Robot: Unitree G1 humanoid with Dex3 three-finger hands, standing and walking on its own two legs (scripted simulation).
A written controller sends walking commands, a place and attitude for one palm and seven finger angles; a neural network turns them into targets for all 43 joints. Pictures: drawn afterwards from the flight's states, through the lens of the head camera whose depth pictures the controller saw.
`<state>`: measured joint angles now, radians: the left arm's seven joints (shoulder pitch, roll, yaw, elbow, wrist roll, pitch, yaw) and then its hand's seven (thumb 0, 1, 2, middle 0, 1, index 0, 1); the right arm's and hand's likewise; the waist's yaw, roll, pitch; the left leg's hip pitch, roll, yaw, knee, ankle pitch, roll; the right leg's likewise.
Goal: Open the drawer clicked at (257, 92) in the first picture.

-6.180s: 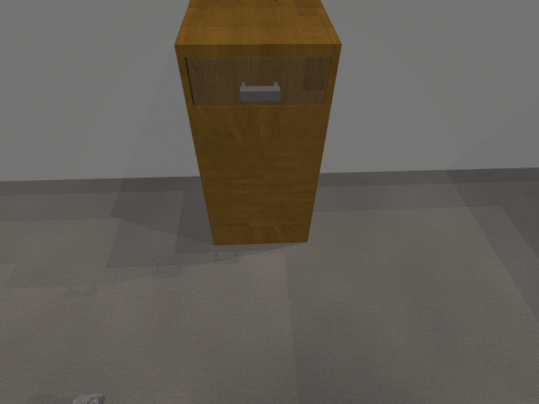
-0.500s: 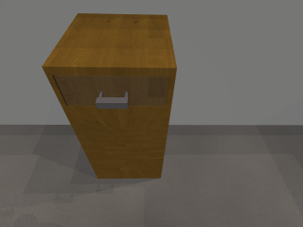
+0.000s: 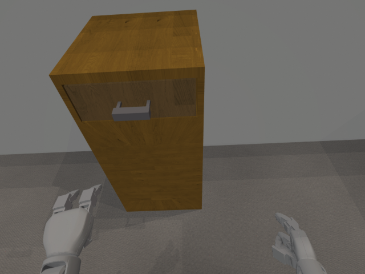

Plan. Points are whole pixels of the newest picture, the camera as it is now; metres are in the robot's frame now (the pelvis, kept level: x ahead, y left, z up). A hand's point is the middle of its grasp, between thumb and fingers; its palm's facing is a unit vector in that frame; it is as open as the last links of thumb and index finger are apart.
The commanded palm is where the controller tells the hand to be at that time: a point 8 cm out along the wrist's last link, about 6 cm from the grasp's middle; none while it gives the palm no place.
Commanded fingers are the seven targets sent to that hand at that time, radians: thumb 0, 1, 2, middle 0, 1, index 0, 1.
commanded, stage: raise the hand with hooked fingers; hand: left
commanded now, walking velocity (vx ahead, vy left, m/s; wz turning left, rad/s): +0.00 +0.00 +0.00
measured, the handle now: (132, 108) +0.55 +0.21 +0.05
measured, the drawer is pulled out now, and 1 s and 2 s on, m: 0.00 0.00 0.00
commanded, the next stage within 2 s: move the hooked fingers above the handle in 1.56 s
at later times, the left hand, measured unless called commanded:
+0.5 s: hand (77, 204) +0.24 +0.25 +0.05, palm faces +0.02 -0.11 -0.99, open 11.0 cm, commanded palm +0.22 +0.25 +0.11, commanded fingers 0.00 -0.10 0.47 -0.27 -0.94 -0.27 -0.94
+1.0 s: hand (56, 152) +0.31 +0.29 +0.14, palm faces +0.12 -0.08 -0.99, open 13.6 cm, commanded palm +0.28 +0.28 +0.20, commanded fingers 0.00 -0.50 0.30 -0.30 -1.20 -0.30 -1.20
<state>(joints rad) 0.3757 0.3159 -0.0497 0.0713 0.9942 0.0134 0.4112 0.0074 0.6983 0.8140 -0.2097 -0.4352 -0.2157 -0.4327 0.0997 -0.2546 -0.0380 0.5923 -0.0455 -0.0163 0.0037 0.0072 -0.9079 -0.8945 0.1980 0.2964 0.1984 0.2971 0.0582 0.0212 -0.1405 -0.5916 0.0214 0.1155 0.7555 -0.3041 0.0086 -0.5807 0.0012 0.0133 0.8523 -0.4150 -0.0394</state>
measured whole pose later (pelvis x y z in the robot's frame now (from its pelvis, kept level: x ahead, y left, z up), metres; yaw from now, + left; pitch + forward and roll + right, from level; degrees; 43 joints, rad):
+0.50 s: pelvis +0.02 +0.00 +0.02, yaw +2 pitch +5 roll +1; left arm 0.27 0.40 -0.04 -0.04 0.96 0.04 0.25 0.00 0.11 0.57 -0.27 -0.81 -0.28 -0.81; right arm 0.14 -0.22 0.02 0.61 -0.04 0.09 -0.03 0.01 -0.90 -0.89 0.20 0.30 0.20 0.30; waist 0.07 0.06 -0.07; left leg -0.44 0.01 0.06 0.65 -0.29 0.00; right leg -0.39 0.01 -0.04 0.70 -0.39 -0.04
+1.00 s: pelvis +0.03 +0.03 +0.03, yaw +3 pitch +1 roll +0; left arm -0.03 0.48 -0.07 -0.06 0.91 0.14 0.06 0.00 -0.43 0.33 -0.31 -1.16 -0.32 -1.16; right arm 0.07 -0.24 0.02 0.61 0.01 0.14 -0.02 0.01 -0.91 -0.89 0.20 0.30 0.20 0.30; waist 0.09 0.08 -0.03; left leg -0.28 -0.03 0.05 0.50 -0.23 0.04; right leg -0.21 -0.03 -0.04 0.52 -0.32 0.00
